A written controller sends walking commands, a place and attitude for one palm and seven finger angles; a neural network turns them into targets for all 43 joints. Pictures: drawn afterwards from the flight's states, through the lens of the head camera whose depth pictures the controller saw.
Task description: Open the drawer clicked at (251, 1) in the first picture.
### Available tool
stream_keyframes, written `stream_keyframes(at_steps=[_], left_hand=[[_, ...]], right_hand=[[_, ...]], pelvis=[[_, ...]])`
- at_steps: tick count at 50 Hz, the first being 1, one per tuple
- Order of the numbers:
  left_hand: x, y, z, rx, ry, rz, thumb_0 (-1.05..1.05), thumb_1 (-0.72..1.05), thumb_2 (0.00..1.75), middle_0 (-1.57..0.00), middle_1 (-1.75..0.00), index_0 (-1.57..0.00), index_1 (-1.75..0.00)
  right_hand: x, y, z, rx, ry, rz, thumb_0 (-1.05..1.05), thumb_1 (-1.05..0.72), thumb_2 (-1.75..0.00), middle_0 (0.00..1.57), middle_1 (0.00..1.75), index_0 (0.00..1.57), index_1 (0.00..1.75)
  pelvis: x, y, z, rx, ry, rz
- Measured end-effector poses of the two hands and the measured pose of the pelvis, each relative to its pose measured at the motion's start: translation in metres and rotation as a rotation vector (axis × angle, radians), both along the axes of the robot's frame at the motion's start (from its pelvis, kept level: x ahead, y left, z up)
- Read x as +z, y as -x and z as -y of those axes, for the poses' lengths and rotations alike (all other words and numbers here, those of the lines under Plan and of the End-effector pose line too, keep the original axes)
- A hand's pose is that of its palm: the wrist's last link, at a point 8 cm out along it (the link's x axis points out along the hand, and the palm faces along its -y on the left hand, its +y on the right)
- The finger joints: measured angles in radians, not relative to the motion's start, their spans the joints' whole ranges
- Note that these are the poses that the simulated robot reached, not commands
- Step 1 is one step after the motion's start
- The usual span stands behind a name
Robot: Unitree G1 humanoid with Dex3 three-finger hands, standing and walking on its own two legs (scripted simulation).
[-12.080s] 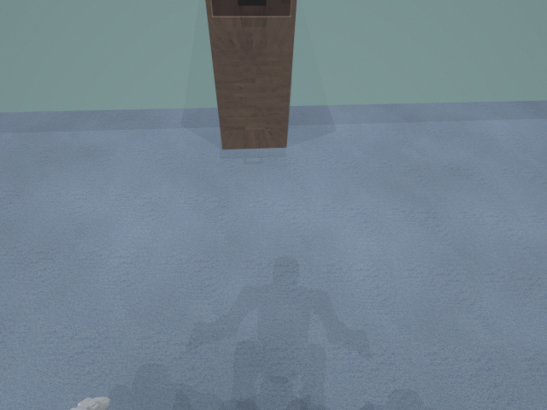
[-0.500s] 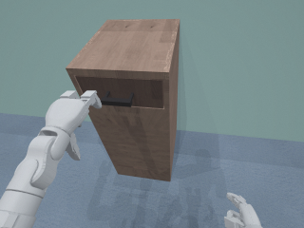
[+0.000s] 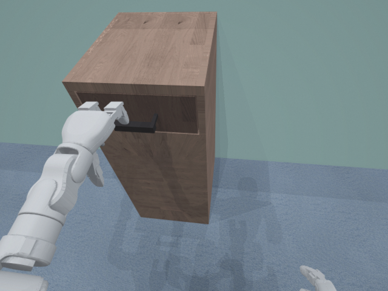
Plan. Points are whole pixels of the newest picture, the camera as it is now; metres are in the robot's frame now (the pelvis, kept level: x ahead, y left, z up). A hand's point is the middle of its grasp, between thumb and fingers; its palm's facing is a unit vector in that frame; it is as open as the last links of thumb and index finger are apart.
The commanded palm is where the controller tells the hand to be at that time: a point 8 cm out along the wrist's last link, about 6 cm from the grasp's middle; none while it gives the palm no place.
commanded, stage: move the hooked fingers above the handle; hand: left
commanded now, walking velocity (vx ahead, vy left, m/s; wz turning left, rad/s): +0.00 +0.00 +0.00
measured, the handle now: (136, 121) +0.53 +0.22 +0.02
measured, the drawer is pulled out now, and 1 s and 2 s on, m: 0.00 0.00 0.00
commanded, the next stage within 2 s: lower the fingers behind the handle in 1.56 s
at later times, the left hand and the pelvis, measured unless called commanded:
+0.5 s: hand (119, 129) +0.43 +0.22 +0.09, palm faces +0.00 -0.03 -1.00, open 13.9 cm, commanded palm +0.41 +0.23 +0.15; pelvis +0.01 +0.01 -0.01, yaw +0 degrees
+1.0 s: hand (126, 119) +0.47 +0.22 +0.08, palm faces -0.01 -0.03 -1.00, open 13.8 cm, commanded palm +0.44 +0.23 +0.13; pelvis +0.02 +0.00 -0.01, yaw -1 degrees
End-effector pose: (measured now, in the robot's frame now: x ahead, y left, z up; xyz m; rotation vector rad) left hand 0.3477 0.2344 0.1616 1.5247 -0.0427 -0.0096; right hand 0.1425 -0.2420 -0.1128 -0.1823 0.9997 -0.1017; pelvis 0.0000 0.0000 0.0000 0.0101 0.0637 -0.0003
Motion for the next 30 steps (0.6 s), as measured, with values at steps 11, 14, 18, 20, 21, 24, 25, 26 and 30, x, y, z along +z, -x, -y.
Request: stream_keyframes(at_steps=[11,14,18,20,21,24,25,26,30], left_hand=[[-0.008,-0.026,0.002,-0.008,-0.006,-0.009,0.00,-0.49,0.30,-0.32,-1.20,-0.32,-1.20],[-0.010,-0.032,0.007,-0.019,-0.006,-0.007,0.00,-0.49,0.30,-0.32,-1.20,-0.32,-1.20],[-0.013,-0.042,0.011,-0.022,-0.013,-0.007,0.00,-0.49,0.30,-0.32,-1.20,-0.32,-1.20],[-0.014,-0.047,0.013,-0.020,-0.015,-0.005,0.00,-0.49,0.30,-0.32,-1.20,-0.32,-1.20],[-0.014,-0.050,0.014,-0.018,-0.016,-0.007,0.00,-0.49,0.30,-0.32,-1.20,-0.32,-1.20],[-0.017,-0.059,0.014,-0.008,-0.019,-0.017,0.00,-0.49,0.30,-0.32,-1.20,-0.32,-1.20],[-0.017,-0.061,0.014,-0.006,-0.020,-0.020,0.00,-0.49,0.30,-0.32,-1.20,-0.32,-1.20],[-0.018,-0.064,0.014,-0.004,-0.021,-0.022,0.00,-0.49,0.30,-0.32,-1.20,-0.32,-1.20],[-0.021,-0.075,0.012,0.010,-0.024,-0.040,0.00,-0.49,0.30,-0.32,-1.20,-0.32,-1.20]], right_hand=[[-0.006,0.006,-0.003,-0.023,0.002,-0.040,0.01,-0.91,-0.90,0.20,0.30,0.20,0.29],[-0.007,0.004,-0.005,-0.023,-0.002,-0.044,0.01,-0.91,-0.90,0.20,0.30,0.20,0.29],[-0.009,0.003,-0.009,-0.023,-0.009,-0.051,0.01,-0.91,-0.90,0.20,0.30,0.20,0.29],[-0.010,0.002,-0.010,-0.024,-0.012,-0.054,0.01,-0.91,-0.90,0.20,0.30,0.20,0.29],[-0.010,0.002,-0.011,-0.024,-0.014,-0.057,0.01,-0.91,-0.90,0.20,0.30,0.20,0.29],[-0.012,0.003,-0.012,-0.029,-0.014,-0.068,0.01,-0.91,-0.90,0.21,0.30,0.21,0.29],[-0.012,0.004,-0.011,-0.031,-0.013,-0.072,0.01,-0.91,-0.90,0.21,0.30,0.21,0.29],[-0.013,0.005,-0.011,-0.034,-0.013,-0.076,0.01,-0.90,-0.90,0.21,0.30,0.21,0.30],[-0.015,0.011,-0.008,-0.048,-0.004,-0.098,0.01,-0.90,-0.90,0.21,0.30,0.21,0.30]], pelvis=[[-0.002,-0.006,-0.005,0.001,0.002,-0.033],[-0.003,-0.008,-0.007,0.001,0.003,-0.040],[-0.004,-0.010,-0.008,0.001,0.003,-0.050],[-0.004,-0.011,-0.009,0.001,0.003,-0.055],[-0.005,-0.012,-0.009,0.001,0.003,-0.058],[-0.005,-0.013,-0.009,0.000,0.003,-0.066],[-0.006,-0.014,-0.009,0.000,0.003,-0.069],[-0.006,-0.014,-0.009,-0.001,0.003,-0.072],[-0.007,-0.016,-0.008,-0.002,0.004,-0.084]])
